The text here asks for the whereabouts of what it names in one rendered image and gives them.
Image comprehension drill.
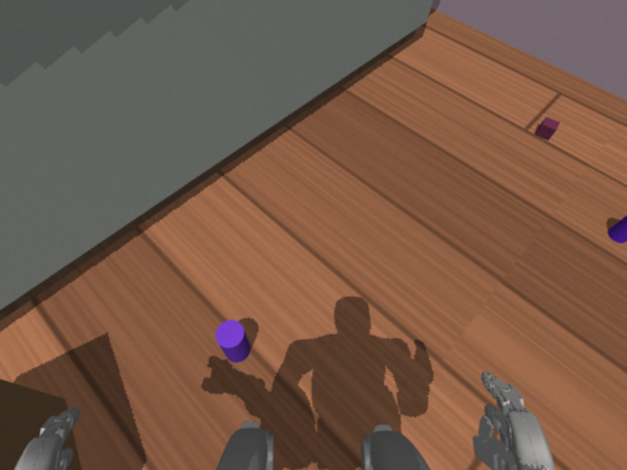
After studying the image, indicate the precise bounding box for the right robot hand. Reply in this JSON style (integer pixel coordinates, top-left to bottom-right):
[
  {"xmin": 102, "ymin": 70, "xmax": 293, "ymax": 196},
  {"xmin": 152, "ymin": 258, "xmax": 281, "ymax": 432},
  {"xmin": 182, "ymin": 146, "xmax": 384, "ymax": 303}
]
[{"xmin": 472, "ymin": 372, "xmax": 555, "ymax": 470}]

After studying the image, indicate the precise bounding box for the left robot hand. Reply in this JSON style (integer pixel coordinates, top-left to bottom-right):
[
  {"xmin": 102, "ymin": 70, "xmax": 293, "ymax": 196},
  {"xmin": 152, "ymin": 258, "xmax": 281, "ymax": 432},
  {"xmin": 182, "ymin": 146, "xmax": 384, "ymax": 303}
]
[{"xmin": 14, "ymin": 407, "xmax": 79, "ymax": 470}]

